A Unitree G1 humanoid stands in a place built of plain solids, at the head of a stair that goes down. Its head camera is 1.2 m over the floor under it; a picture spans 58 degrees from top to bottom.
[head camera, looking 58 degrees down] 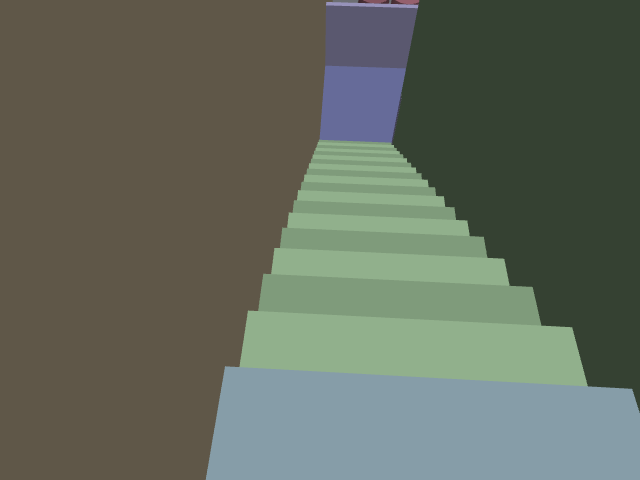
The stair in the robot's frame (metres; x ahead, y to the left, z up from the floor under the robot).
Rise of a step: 0.20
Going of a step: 0.25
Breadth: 1.10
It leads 3 degrees to the right of straight ahead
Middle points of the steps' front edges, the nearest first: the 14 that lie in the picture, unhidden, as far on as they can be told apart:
0.31 -0.29 0.00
0.56 -0.30 -0.20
0.80 -0.32 -0.40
1.05 -0.33 -0.59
1.30 -0.34 -0.79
1.54 -0.36 -0.99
1.79 -0.37 -1.19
2.04 -0.38 -1.39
2.28 -0.40 -1.59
2.53 -0.41 -1.78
2.78 -0.42 -1.98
3.02 -0.44 -2.18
3.27 -0.45 -2.38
3.52 -0.46 -2.58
